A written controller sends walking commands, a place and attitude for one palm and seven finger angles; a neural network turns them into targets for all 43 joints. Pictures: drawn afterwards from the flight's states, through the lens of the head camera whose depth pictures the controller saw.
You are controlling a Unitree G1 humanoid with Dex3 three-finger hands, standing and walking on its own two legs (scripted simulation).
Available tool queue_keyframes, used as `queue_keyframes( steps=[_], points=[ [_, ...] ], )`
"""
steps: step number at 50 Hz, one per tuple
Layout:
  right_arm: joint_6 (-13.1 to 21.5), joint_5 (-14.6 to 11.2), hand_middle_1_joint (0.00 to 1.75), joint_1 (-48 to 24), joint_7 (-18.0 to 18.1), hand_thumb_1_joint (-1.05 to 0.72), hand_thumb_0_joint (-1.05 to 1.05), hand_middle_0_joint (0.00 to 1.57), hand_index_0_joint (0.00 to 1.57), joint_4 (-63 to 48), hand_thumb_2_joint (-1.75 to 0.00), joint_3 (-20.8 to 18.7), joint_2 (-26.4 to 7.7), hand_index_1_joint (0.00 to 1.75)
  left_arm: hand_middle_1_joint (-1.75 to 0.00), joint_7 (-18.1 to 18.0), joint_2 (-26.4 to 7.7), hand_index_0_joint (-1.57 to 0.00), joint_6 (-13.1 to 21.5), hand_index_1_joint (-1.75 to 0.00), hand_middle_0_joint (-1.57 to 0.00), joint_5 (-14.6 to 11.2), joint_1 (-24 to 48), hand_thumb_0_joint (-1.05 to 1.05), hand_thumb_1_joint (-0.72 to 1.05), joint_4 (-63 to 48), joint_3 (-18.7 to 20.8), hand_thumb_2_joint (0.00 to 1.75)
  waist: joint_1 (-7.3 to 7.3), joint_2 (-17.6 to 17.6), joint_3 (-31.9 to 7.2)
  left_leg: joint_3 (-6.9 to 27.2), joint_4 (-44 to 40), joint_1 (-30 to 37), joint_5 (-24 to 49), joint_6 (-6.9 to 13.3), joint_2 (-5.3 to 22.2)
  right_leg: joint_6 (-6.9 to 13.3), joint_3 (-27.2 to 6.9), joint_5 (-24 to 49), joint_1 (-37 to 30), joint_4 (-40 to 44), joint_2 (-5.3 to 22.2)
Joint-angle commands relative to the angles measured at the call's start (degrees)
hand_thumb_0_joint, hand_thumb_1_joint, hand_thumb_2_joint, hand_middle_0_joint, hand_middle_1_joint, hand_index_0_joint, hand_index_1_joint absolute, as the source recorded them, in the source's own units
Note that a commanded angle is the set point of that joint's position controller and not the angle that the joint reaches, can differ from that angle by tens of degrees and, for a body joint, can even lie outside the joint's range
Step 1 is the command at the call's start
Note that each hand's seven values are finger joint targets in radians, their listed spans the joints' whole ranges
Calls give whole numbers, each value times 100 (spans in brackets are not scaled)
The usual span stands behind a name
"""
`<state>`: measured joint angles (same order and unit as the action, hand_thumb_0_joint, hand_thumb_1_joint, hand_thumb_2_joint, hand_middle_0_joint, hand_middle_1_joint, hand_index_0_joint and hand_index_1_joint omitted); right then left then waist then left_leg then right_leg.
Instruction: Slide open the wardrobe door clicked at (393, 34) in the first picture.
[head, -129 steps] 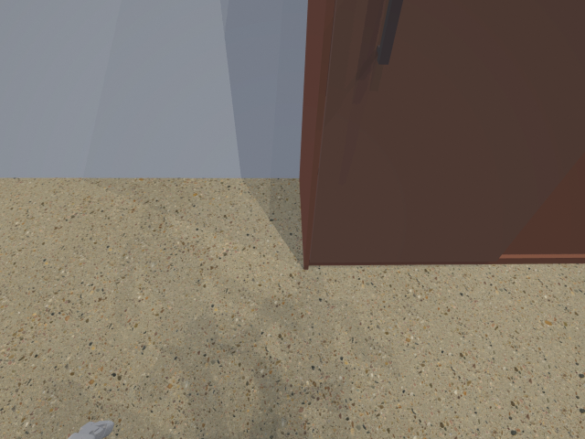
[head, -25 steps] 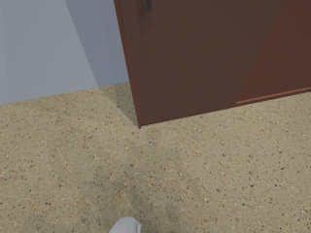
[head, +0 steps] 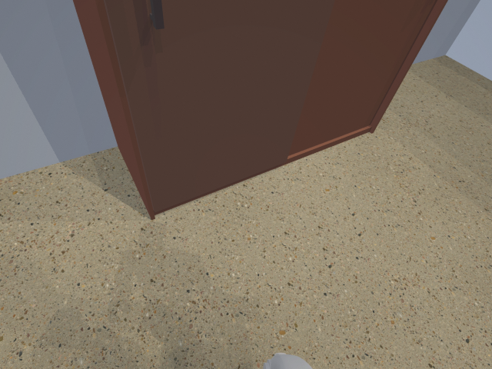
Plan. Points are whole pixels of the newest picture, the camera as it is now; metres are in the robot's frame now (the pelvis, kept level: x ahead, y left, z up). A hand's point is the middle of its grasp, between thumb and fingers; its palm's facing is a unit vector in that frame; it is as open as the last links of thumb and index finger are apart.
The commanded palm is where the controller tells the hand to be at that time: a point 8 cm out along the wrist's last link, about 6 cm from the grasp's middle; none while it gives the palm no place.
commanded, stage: walk to a spot facing it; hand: left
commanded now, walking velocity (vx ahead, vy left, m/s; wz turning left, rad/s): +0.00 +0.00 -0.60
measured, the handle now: out of the picture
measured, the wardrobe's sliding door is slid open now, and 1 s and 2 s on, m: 0.00 0.00 0.00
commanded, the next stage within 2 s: turn to face it in 1.32 s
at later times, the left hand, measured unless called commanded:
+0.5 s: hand (179, 367) +0.15 +0.12 -0.16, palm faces -0.30 -0.93 -0.21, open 7.4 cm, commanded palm none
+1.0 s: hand (216, 265) +0.35 +0.08 -0.17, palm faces -0.53 -0.83 -0.16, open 7.4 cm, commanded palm none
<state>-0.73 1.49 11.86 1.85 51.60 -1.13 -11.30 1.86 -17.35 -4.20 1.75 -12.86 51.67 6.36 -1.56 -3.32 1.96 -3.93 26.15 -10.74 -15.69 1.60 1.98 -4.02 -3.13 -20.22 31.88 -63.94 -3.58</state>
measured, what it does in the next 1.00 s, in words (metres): walks ahead, turning right: right foot, then left foot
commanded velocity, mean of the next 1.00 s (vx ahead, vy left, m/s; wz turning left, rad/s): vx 0.26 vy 0.00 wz -0.59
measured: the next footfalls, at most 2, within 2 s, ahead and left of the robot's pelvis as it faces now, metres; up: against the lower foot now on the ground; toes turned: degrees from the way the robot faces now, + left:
right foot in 0.32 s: -0.01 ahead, -0.15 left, +0.00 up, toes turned -18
left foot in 0.70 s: +0.25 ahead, +0.04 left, +0.00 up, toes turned -18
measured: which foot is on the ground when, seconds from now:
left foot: down 0.00-0.30, up 0.32-0.68, down 0.70-1.00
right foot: up 0.00-0.30, down 0.32-0.70, up 0.72-1.00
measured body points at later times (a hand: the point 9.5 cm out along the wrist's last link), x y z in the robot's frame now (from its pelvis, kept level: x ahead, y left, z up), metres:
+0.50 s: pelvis +0.02 -0.04 -0.01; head +0.03 -0.05 +0.44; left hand +0.17 +0.17 -0.14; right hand -0.05 -0.30 -0.15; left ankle +0.08 +0.09 -0.68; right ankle -0.05 -0.14 -0.74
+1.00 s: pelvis +0.18 -0.04 +0.00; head +0.21 -0.03 +0.45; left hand +0.38 +0.13 -0.15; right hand +0.04 -0.23 -0.13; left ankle +0.21 +0.05 -0.74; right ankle +0.14 -0.19 -0.65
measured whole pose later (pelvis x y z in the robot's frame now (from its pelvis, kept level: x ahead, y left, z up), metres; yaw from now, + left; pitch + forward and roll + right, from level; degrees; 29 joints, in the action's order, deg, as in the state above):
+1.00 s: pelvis +0.18 -0.04 +0.00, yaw -37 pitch -1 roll -1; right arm 3.9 1.5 21.1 1.2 58.3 -2.3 -8.7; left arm 3.0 -13.0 -2.2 2.2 -13.2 54.8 6.5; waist -0.3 -2.3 1.6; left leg -17.9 21.8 -5.2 -15.4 0.8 5.9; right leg -2.2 3.5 -9.5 35.7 -64.7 5.0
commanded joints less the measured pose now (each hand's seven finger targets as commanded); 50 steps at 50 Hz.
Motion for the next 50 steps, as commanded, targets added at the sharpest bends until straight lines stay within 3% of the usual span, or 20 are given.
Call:
queue_keyframes(
  steps=[1,9,12,13,14,15,16,18,20,22,30,33,34,35,36,37,39,42,47,50],
  points=[
    [209,-18,30,335,88,-90,0,20,20,-312,-90,-326,-1031,30,-30,43,-100,-20,98,-30,-20,-30,391,0,90,-504,-41,90,267,1173,-35,709,-749,751,2257,664,1441,-102,274,-160,500,91,393],
    [146,13,30,630,9,-90,0,20,20,-56,-90,-485,-1283,30,-30,51,54,-20,122,-30,-20,-56,833,0,90,-576,-130,90,447,1580,-205,105,-355,656,2828,622,1797,89,766,-466,-707,1839,493],
    [137,38,30,747,-35,-90,0,20,20,35,-90,-479,-1289,30,-30,79,59,-20,182,-30,-20,-43,773,0,90,-566,-130,90,404,1475,-404,41,-212,431,1381,421,1877,251,936,-432,-1378,2751,379],
    [130,25,30,645,-49,-90,0,20,20,28,-90,-470,-1280,30,-30,74,12,-20,216,-30,-20,-36,453,0,90,-472,-111,90,197,1359,-476,-172,186,63,716,225,1823,332,1024,-20,-2032,3369,323],
    [124,-20,30,622,-87,-90,0,20,20,2,-90,-425,-1136,30,-30,36,-265,-20,296,-30,-20,-15,-69,0,90,-288,-49,90,-66,701,-707,-584,1194,-751,78,-117,1594,534,631,271,-3236,4159,645],
    [98,-76,30,491,-144,-90,0,20,20,-272,-90,-284,-650,30,-30,-60,-1056,-20,383,-30,-20,19,-626,0,90,-111,98,90,-355,-1368,-807,-1066,2871,-2652,-2026,-521,781,1164,-1683,-118,-4450,4824,2257],
    [66,19,30,-241,-151,-90,0,20,20,-577,-90,-266,-796,30,-30,-149,-1267,-20,350,-30,-20,-106,-1040,0,90,-20,127,90,-656,-1118,-501,-251,3752,-3349,-2281,-551,563,1595,-2557,278,-3990,5037,2806],
    [108,-2,30,-637,-191,-90,0,20,20,-601,-90,-325,-886,30,-30,-225,-1008,-20,427,-30,-20,-93,-659,0,90,-76,111,90,-480,-713,22,234,4089,-3543,-1323,-503,743,1685,-2449,-858,-3283,5237,2380],
    [119,54,30,-254,-241,-90,0,20,20,-373,-90,-365,-859,30,-30,-210,-638,-20,520,-30,-20,-69,-155,0,90,-180,-32,90,-26,-322,226,181,3719,-2974,-587,-597,768,1451,-1528,-197,-2622,5162,1919],
    [123,44,30,55,-264,-90,0,20,20,-231,-90,-363,-719,30,-30,-195,-592,-20,606,-30,-20,-49,-90,0,90,-159,-42,90,115,-410,135,9,3322,-2528,-324,-667,677,1382,-1069,475,-2382,5084,1659],
    [292,-33,30,-307,-318,-90,0,20,20,-545,-90,-356,-604,30,-30,-166,-697,-20,658,-30,-20,-20,-347,0,90,16,-3,90,62,-646,327,-63,1536,-1488,-59,-571,329,1349,-1412,211,-1787,4951,1536],
    [406,-40,30,713,-190,-90,0,20,20,-214,-90,-406,-815,30,-30,-161,-534,-20,616,-30,-20,-43,-133,0,90,-9,27,90,547,-74,-47,-160,263,568,171,-525,154,1028,-1159,424,-1056,3798,1039],
    [456,16,30,1530,-95,-90,0,20,20,17,-90,-515,-1311,30,-30,-119,-165,-20,588,-30,-20,-83,-174,0,90,-70,-24,90,882,1142,-532,828,-370,1618,-777,-333,1028,792,-644,163,-461,2217,419],
    [453,79,30,2073,-74,-90,0,20,20,122,-90,-585,-1863,30,-30,-42,207,-20,567,-30,-20,-121,-405,0,90,-194,-99,90,909,2723,-842,2798,-1278,2073,-1910,130,2627,451,294,-1414,597,287,-159],
    [388,45,30,1775,-65,-90,0,20,20,75,-90,-507,-1717,30,-30,-64,15,-20,549,-30,-20,-70,-336,0,90,-220,-74,90,791,2453,-690,3419,-1718,1274,-3138,338,2942,528,-74,-1225,650,-540,231],
    [422,38,30,1330,-50,-90,0,20,20,15,-90,-452,-1388,30,-30,-23,-38,-20,555,-30,-20,-32,-21,0,90,-187,-25,90,710,1843,-138,3083,-1926,660,-3419,323,2755,544,27,-766,815,-1008,432],
    [490,26,30,747,-48,-90,0,20,20,-55,-90,-312,-864,30,-30,107,91,-20,509,-30,-20,20,-11,0,90,-72,-3,90,339,1100,475,1698,-1865,-165,-2205,140,2248,482,193,70,662,-1019,805],
    [589,-16,30,764,-5,-90,0,20,20,93,-90,-261,-562,30,-30,123,344,-20,372,-30,-20,30,-440,0,90,113,-14,90,119,1245,180,262,-1644,-115,-628,-80,1763,348,314,778,373,-909,827],
    [622,-35,30,1141,2,-90,0,20,20,372,-90,-299,-482,30,-30,140,474,-20,290,-30,-20,46,85,0,90,-71,-25,90,174,901,293,-289,-1640,661,429,277,1917,179,448,1181,1115,-239,1046],
    [597,-21,30,1424,-19,-90,0,20,20,519,-90,-323,-530,30,-30,165,522,-20,301,-30,-20,47,714,0,90,-240,-82,90,379,906,442,-612,-1559,933,864,412,1967,152,649,1148,1157,663,1144]
  ],
)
